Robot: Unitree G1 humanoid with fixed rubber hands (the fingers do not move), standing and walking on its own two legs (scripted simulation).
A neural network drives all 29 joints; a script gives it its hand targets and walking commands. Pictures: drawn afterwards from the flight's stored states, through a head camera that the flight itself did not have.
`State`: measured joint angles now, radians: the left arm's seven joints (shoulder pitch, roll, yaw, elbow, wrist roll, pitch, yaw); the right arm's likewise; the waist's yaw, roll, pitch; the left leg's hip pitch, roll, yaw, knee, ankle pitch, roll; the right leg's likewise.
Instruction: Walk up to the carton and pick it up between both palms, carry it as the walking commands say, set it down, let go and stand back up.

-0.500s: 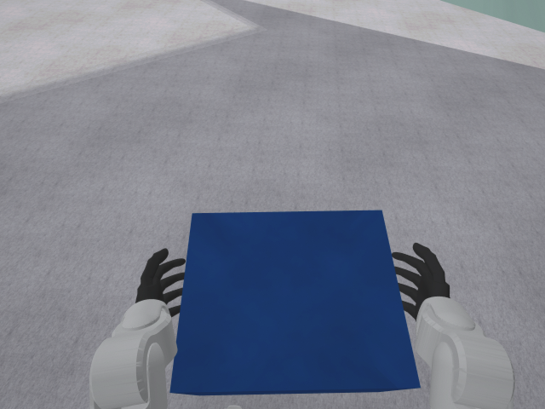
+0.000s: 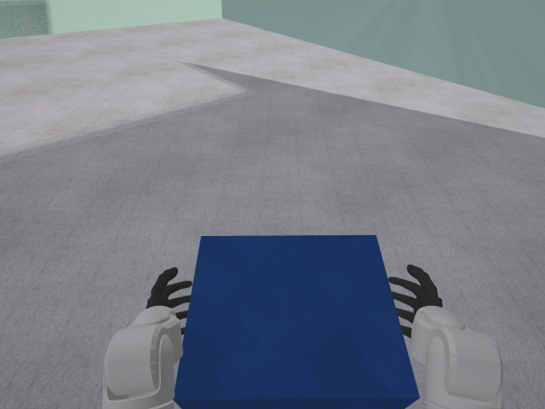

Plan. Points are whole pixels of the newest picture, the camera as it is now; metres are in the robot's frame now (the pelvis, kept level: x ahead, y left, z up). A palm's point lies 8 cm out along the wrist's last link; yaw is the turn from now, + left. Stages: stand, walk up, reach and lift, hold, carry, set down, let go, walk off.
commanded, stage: carry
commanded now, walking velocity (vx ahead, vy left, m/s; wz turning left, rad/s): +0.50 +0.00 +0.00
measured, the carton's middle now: (289, 327) +0.27 +0.00 +0.03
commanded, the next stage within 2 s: none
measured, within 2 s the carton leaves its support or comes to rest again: neither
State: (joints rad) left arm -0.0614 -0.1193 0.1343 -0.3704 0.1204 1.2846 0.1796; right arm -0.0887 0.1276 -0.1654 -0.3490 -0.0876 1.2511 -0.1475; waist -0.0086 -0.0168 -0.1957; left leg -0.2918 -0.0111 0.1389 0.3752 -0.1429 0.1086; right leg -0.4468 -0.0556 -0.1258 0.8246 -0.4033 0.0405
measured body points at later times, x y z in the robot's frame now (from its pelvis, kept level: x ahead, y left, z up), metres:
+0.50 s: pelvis +0.10 +0.09 -0.01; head +0.09 +0.11 +0.44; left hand +0.34 +0.27 +0.06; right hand +0.34 -0.08 +0.08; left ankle +0.04 +0.05 -0.75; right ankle +0.08 -0.07 -0.71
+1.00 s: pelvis +0.37 +0.24 -0.05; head +0.39 +0.31 +0.39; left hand +0.58 +0.48 +0.00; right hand +0.67 +0.14 +0.02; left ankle +0.32 +0.34 -0.76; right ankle +0.38 +0.01 -0.74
